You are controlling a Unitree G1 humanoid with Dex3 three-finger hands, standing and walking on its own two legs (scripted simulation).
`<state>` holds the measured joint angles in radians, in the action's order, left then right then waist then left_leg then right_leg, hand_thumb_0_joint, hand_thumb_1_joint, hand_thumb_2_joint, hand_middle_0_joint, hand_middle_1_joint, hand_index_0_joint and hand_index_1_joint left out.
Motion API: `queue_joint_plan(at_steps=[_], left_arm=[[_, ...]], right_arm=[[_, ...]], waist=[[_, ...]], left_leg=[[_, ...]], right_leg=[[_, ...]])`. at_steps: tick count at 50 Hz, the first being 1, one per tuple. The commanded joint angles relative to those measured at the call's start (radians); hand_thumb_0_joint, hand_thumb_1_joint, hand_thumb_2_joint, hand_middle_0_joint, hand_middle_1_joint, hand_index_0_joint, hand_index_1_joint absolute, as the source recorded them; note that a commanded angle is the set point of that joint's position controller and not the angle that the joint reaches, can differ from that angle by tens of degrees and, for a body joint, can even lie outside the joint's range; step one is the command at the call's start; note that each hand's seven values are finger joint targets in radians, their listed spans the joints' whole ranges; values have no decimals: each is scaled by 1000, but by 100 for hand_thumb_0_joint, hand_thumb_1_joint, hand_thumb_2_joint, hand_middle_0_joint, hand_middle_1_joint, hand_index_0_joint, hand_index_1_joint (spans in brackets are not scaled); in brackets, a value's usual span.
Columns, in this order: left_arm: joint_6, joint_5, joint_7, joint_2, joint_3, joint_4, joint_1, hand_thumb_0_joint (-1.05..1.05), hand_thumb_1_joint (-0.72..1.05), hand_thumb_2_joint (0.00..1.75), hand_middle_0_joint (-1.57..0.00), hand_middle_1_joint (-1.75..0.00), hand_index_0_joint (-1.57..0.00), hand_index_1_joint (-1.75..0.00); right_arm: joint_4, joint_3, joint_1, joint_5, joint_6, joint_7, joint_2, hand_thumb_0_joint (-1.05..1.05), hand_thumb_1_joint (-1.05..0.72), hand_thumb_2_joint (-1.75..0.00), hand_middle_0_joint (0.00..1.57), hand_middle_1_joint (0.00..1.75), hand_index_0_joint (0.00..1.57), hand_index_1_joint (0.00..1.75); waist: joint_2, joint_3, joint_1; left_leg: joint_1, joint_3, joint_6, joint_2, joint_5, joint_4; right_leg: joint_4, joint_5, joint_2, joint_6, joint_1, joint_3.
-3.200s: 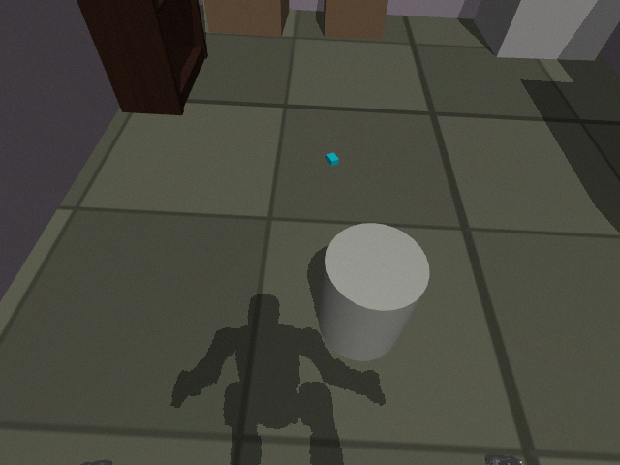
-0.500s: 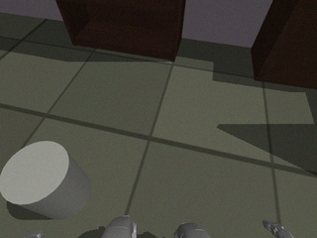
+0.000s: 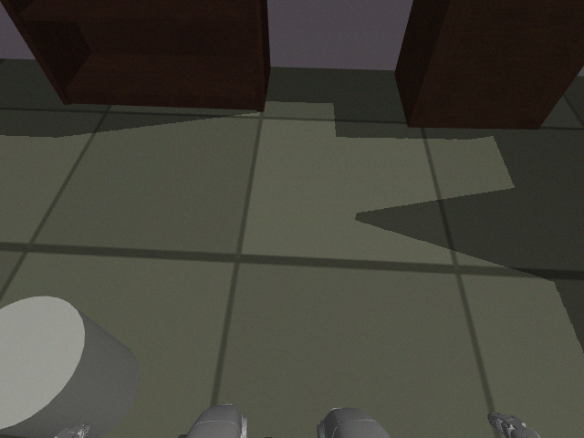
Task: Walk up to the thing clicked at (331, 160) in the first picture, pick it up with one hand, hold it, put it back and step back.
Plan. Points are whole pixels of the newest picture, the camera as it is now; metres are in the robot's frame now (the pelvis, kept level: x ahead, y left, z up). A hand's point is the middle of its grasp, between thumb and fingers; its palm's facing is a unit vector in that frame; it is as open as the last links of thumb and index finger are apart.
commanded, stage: walk up
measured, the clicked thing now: out of the picture +0.29 +1.47 -0.73
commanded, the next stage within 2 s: stand in 0.56 s
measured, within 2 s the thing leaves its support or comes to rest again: neither
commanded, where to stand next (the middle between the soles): +0.07 +0.04 m, yaw -2 degrees
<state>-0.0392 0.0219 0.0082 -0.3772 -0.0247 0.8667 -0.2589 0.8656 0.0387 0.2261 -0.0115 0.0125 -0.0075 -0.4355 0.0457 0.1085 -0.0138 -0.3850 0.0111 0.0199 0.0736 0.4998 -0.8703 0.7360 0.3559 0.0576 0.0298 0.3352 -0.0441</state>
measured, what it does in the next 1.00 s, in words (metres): stands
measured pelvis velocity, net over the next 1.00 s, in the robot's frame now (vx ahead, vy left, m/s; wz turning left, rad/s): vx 0.01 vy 0.03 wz -0.03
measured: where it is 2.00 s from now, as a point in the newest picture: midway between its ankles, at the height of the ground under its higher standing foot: outside the picture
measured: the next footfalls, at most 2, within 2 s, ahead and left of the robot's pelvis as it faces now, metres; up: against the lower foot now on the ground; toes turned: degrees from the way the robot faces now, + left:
none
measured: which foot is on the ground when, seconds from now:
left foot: down 0.00-1.00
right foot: down 0.00-1.00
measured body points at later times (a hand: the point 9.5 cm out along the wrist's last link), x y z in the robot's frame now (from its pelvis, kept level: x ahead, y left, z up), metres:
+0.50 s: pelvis +0.00 +0.02 +0.02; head +0.01 +0.01 +0.47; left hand +0.11 +0.32 -0.10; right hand +0.07 -0.29 -0.11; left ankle +0.02 +0.16 -0.71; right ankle +0.02 -0.11 -0.71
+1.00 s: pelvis +0.01 +0.03 +0.03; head +0.02 +0.03 +0.48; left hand +0.12 +0.32 -0.10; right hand +0.08 -0.28 -0.10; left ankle +0.02 +0.16 -0.71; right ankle +0.02 -0.11 -0.71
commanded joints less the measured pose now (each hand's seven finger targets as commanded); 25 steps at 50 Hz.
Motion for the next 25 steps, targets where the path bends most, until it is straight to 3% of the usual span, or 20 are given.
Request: queue_joint_plan(at_steps=[1,3,4,5,6,7,9,11,14,16,25], left_arm=[[-26,-4,19,-270,-71,-65,60,0,90,90,-20,-30,-20,-30],[-16,-14,16,-248,-61,-57,108,0,90,90,-20,-30,-20,-30],[-13,-19,15,-215,-51,-56,107,0,90,90,-20,-30,-20,-30],[-10,-28,14,-185,-41,-38,83,0,90,90,-20,-30,-20,-30],[-8,-29,19,-205,-48,-1,62,0,90,90,-20,-30,-20,-30],[-9,-21,19,-209,-47,20,59,0,90,90,-20,-30,-20,-30],[-14,-22,13,-207,-49,48,66,0,90,90,-20,-30,-20,-30],[-17,-21,7,-223,-46,60,106,0,90,90,-20,-30,-20,-30],[-12,-25,5,-209,-35,85,147,0,90,90,-20,-30,-20,-30],[-10,-23,5,-201,-31,112,138,0,90,90,-20,-30,-20,-30],[-8,-20,3,-195,-23,170,202,0,90,90,-20,-30,-20,-30]], right_arm=[[-27,46,33,5,-33,14,-150,0,-90,-90,20,30,20,30],[10,45,53,4,-43,14,-139,0,-90,-90,20,30,20,30],[18,51,61,-3,-53,17,-158,0,-90,-90,20,30,20,30],[8,54,2,-7,-61,15,-206,0,-90,-90,20,30,20,30],[7,50,-58,3,-60,9,-224,0,-90,-90,20,30,20,30],[8,42,-93,-1,-60,5,-210,0,-90,-90,20,30,20,30],[25,26,-124,2,-56,4,-181,0,-90,-90,20,30,20,30],[51,18,-120,7,-53,4,-167,0,-90,-90,20,30,20,30],[85,13,-123,5,-53,3,-159,0,-90,-90,20,30,20,30],[95,11,-146,8,-55,1,-159,0,-90,-90,20,30,20,30],[156,15,-175,11,-46,2,-145,0,-90,-90,20,30,20,30]], waist=[[-213,-120,-10],[-177,-128,-41],[-127,-145,-40],[0,-144,-7],[37,-138,22],[17,-122,34],[14,-101,41],[15,-77,22],[-1,-78,10],[-13,-108,21],[-72,-120,-2]], left_leg=[[59,-12,4,-13,-55,95],[205,-29,13,-29,-212,271],[248,49,27,23,-270,345],[205,206,80,123,-250,411],[112,251,138,194,-207,427],[70,228,135,190,-205,425],[48,121,71,106,-184,404],[71,63,32,48,-153,390],[134,74,37,65,-144,448],[157,80,49,87,-165,468],[248,11,23,57,-223,482]], right_leg=[[-238,-353,-223,155,-21,-310],[-193,-283,-186,116,69,-242],[-144,-281,-156,80,83,-215],[-89,-184,-80,27,85,-148],[-49,-58,-40,12,-20,-73],[-86,-30,-43,12,-67,-71],[-179,-100,-69,33,-100,-139],[-222,-145,-106,56,-63,-208],[-247,-167,-97,39,-36,-185],[-250,-199,-85,27,-77,-163],[-345,-263,-116,21,-82,-202]])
